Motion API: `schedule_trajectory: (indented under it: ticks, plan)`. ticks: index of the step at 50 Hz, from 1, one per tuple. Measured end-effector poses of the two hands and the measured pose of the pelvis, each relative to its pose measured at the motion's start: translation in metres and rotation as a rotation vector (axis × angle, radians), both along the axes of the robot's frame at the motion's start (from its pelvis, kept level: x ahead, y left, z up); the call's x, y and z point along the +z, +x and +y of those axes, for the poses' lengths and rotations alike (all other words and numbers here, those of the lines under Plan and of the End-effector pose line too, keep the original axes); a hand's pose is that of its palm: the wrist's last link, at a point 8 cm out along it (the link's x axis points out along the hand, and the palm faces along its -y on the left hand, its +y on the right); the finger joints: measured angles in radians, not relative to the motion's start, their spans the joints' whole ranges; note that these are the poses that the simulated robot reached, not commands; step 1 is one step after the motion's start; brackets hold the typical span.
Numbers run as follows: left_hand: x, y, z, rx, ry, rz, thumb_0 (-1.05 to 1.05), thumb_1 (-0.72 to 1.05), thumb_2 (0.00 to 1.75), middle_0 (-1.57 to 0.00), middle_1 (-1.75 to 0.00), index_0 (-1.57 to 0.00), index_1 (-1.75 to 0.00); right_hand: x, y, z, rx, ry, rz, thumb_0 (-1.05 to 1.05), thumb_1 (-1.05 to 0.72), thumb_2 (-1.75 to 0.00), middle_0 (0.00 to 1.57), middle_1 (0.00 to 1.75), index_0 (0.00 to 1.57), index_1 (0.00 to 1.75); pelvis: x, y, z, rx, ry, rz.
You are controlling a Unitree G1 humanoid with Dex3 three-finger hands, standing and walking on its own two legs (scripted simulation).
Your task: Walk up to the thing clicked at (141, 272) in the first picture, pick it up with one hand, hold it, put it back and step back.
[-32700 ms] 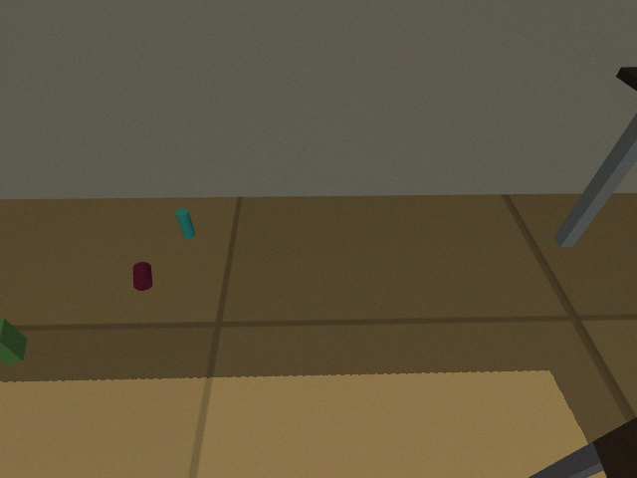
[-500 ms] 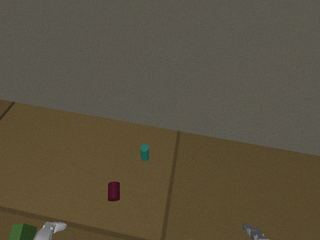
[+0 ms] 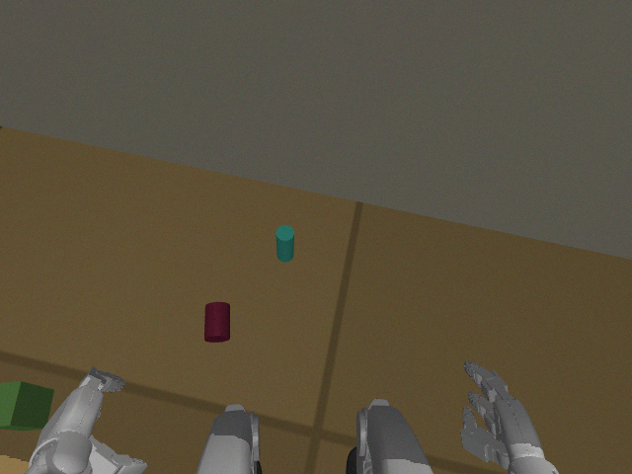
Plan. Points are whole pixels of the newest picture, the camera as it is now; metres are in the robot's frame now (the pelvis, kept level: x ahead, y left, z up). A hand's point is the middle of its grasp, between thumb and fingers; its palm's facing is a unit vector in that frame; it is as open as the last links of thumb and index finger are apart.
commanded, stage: rise first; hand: left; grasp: from above
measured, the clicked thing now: (217, 322) +0.50 +0.23 -0.60
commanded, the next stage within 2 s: approach in 1.82 s
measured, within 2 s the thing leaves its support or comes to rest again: neither
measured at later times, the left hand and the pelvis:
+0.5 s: hand (165, 358) +0.34 +0.27 -0.33, palm faces -0.47 -0.25 -0.85, open 13.7 cm; pelvis -0.06 -0.01 -0.19, yaw -2 degrees
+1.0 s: hand (175, 334) +0.41 +0.28 -0.41, palm faces -0.45 -0.01 -0.90, open 13.9 cm; pelvis -0.06 +0.01 -0.26, yaw -5 degrees
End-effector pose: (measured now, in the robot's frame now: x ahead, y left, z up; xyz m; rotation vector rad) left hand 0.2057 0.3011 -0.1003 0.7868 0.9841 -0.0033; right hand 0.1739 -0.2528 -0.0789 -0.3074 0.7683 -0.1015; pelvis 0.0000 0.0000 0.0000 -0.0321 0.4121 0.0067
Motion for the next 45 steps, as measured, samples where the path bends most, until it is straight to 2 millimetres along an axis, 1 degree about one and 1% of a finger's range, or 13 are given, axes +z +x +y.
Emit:
schedule_trajectory:
  ticks: [4, 9, 13, 16, 18, 21, 26, 32, 38, 45]
  plan:
    - [-0.034, 0.034, -0.004, -0.114, 0.071, -0.053, -0.01, -0.44, 0.93, -0.05, -1.09, -0.07, -1.08, -0.044, -0.009, -0.009, -0.013, -0.008, 0.046, 0.01, -0.80, -0.87, 0.21, 0.30, 0.20, 0.30, -0.036, -0.007, -0.001, -0.003, 0.002, 0.063]
    - [-0.074, 0.068, -0.010, -0.229, 0.164, -0.095, 0.00, -0.45, 0.95, -0.04, -1.10, -0.05, -1.09, -0.102, -0.031, -0.019, -0.038, -0.005, 0.139, 0.01, -0.80, -0.87, 0.21, 0.30, 0.20, 0.30, -0.080, -0.018, -0.003, -0.004, 0.003, 0.130]
    - [-0.105, 0.089, -0.014, -0.309, 0.225, -0.106, 0.00, -0.45, 0.96, -0.04, -1.11, -0.05, -1.10, -0.147, -0.056, -0.026, -0.053, 0.003, 0.228, 0.01, -0.81, -0.88, 0.21, 0.30, 0.20, 0.30, -0.113, -0.028, -0.006, -0.005, 0.003, 0.165]
    - [-0.127, 0.104, -0.017, -0.374, 0.262, -0.119, 0.00, -0.45, 0.96, -0.03, -1.12, -0.05, -1.11, -0.177, -0.077, -0.029, -0.064, 0.003, 0.291, 0.01, -0.81, -0.88, 0.21, 0.30, 0.20, 0.30, -0.136, -0.036, -0.008, -0.007, 0.001, 0.180]
    - [-0.140, 0.114, -0.019, -0.413, 0.283, -0.133, 0.00, -0.45, 0.96, -0.03, -1.12, -0.05, -1.11, -0.194, -0.092, -0.031, -0.073, 0.002, 0.330, 0.01, -0.81, -0.88, 0.21, 0.30, 0.20, 0.30, -0.151, -0.041, -0.009, -0.010, -0.002, 0.185]
    - [-0.158, 0.128, -0.021, -0.466, 0.313, -0.155, 0.00, -0.45, 0.96, -0.03, -1.13, -0.06, -1.12, -0.214, -0.114, -0.033, -0.086, -0.005, 0.384, 0.01, -0.81, -0.88, 0.21, 0.30, 0.20, 0.30, -0.171, -0.048, -0.010, -0.015, -0.009, 0.188]
    - [-0.180, 0.150, -0.020, -0.536, 0.362, -0.193, 0.00, -0.45, 0.96, -0.03, -1.14, -0.06, -1.12, -0.235, -0.146, -0.035, -0.117, -0.027, 0.454, 0.01, -0.82, -0.88, 0.21, 0.30, 0.20, 0.30, -0.198, -0.057, -0.008, -0.022, -0.024, 0.184]
    - [-0.199, 0.172, -0.017, -0.600, 0.413, -0.211, 0.00, -0.44, 0.95, -0.04, -1.13, -0.07, -1.10, -0.246, -0.175, -0.034, -0.152, -0.054, 0.522, 0.01, -0.83, -0.88, 0.21, 0.29, 0.20, 0.30, -0.219, -0.063, -0.003, -0.026, -0.044, 0.180]
    - [-0.220, 0.187, -0.017, -0.670, 0.441, -0.217, 0.00, -0.44, 0.94, -0.05, -1.10, -0.08, -1.06, -0.254, -0.194, -0.030, -0.170, -0.070, 0.583, 0.01, -0.85, -0.88, 0.21, 0.29, 0.20, 0.30, -0.236, -0.064, 0.003, -0.028, -0.060, 0.182]
    - [-0.243, 0.203, -0.020, -0.733, 0.469, -0.237, 0.00, -0.45, 0.93, -0.06, -1.06, -0.09, -1.03, -0.267, -0.206, -0.025, -0.165, -0.080, 0.642, 0.01, -0.88, -0.89, 0.21, 0.29, 0.20, 0.30, -0.254, -0.064, 0.007, -0.030, -0.074, 0.183]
